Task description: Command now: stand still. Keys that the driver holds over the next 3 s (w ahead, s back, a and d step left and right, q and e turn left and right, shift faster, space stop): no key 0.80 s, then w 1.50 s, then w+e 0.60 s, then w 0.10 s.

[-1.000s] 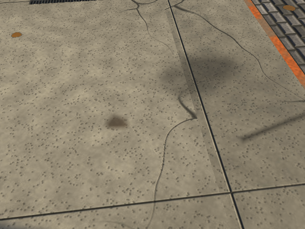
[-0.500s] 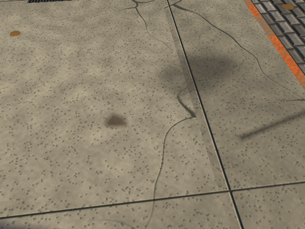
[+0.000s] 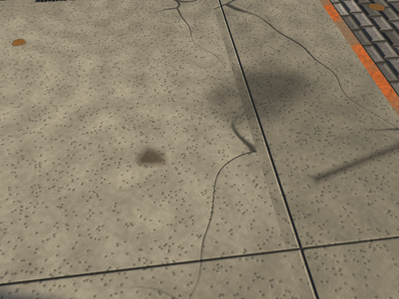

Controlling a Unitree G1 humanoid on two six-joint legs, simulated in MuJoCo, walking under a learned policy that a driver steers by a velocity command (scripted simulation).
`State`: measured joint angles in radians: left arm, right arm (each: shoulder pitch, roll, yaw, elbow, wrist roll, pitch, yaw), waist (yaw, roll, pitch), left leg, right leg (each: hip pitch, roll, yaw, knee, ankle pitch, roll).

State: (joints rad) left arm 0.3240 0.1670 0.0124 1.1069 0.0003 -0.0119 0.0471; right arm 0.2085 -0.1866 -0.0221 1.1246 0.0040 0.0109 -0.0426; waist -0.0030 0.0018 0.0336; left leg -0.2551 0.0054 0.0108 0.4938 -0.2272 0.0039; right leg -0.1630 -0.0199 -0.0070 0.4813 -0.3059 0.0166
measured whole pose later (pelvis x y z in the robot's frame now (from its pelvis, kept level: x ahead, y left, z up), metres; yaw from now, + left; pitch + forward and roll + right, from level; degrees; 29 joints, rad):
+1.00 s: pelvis +0.03 +0.00 -0.01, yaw +0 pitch +1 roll +0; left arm 0.44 0.16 0.04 1.08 -0.03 -0.05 0.04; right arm 0.32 -0.18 -0.04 1.11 0.03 -0.05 -0.03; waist 0.01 -0.01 -0.02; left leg -0.30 0.00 0.02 0.66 -0.44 0.05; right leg -0.18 -0.01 0.01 0.58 -0.42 -0.04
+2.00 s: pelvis +0.53 -0.02 +0.00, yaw +0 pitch +2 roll -2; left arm 0.39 0.24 0.05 1.01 -0.01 -0.09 0.00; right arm 0.06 -0.23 -0.05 0.87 0.02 -0.09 0.01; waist 0.08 0.03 0.00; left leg -0.64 0.11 -0.01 0.59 0.07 0.02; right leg 0.02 0.06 -0.05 0.20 -0.26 -0.04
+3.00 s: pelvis +1.10 -0.06 +0.01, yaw -19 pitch +2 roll +0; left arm 0.31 0.25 0.07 0.81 -0.02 -0.07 0.00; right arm 0.05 -0.28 -0.06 0.78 -0.01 -0.11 -0.01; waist 0.05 0.03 0.02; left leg -0.66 0.10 -0.08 0.68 0.01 -0.04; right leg -0.15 0.12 0.10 0.32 -0.20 -0.09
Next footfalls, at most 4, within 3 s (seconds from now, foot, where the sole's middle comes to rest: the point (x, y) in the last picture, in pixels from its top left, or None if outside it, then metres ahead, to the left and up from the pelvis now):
1.54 right None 0.47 -0.12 -0.77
2.10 left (174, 226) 0.77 0.12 -0.77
2.66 right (236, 162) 1.08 -0.13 -0.77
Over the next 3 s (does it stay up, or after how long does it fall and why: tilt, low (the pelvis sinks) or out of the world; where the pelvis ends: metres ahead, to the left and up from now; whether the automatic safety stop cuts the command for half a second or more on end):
stays up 1.10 -0.06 0.01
